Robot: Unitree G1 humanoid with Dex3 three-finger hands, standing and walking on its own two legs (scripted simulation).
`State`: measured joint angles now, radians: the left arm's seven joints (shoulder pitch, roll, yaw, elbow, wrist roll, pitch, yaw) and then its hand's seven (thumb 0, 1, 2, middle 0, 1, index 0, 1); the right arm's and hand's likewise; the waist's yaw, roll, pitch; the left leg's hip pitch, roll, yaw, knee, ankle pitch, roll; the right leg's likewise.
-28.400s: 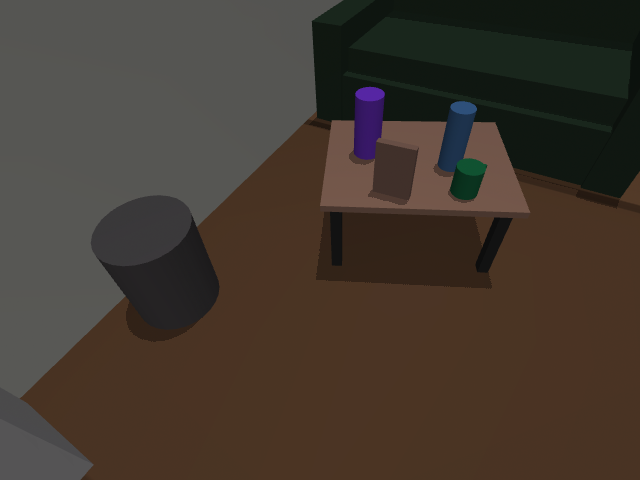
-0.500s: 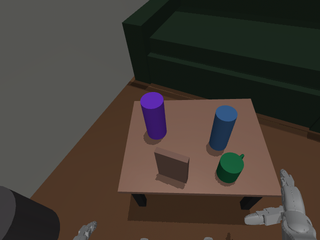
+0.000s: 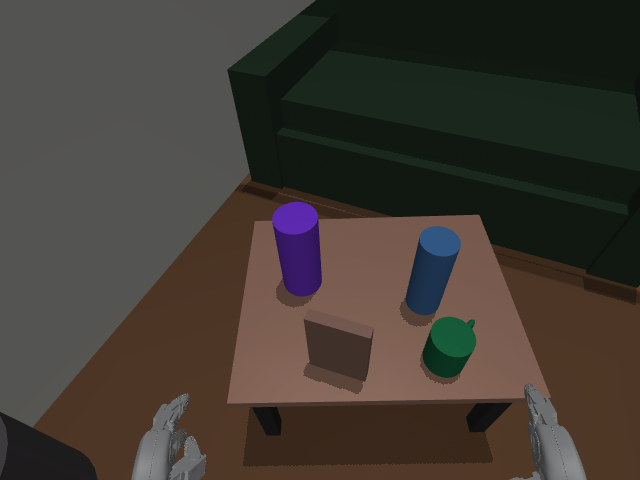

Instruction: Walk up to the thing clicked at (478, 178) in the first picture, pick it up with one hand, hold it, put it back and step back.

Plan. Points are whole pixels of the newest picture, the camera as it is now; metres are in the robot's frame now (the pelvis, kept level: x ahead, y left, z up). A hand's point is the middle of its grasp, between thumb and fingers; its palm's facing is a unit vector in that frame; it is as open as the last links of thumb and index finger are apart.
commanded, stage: home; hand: right
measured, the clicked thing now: (452, 342) +0.46 -0.24 -0.32
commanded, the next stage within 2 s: stand in 1.72 s
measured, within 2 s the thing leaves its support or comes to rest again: neither
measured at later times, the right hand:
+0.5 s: hand out of the picture +0.09 -0.26 -0.10, palm faces -0.02 +0.92 -0.38, open 17.4 cm
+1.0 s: hand out of the picture +0.04 -0.27 -0.11, palm faces -0.05 +0.93 -0.37, open 17.5 cm
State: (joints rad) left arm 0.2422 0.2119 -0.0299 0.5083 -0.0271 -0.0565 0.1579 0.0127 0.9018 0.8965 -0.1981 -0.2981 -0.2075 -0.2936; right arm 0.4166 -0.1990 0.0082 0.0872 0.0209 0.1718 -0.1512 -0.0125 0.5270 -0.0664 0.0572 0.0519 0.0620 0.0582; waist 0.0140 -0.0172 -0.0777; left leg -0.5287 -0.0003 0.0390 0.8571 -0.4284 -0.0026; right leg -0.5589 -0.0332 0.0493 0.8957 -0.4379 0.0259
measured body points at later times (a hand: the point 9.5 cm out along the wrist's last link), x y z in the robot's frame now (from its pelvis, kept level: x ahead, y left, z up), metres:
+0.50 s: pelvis +0.00 -0.02 +0.03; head -0.01 -0.01 +0.48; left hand +0.08 +0.27 -0.09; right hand +0.09 -0.31 -0.08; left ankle +0.01 +0.12 -0.70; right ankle +0.01 -0.13 -0.70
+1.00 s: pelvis -0.02 -0.02 +0.05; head -0.03 -0.01 +0.50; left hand +0.03 +0.28 -0.09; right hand +0.04 -0.31 -0.08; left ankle +0.01 +0.12 -0.70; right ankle +0.01 -0.13 -0.70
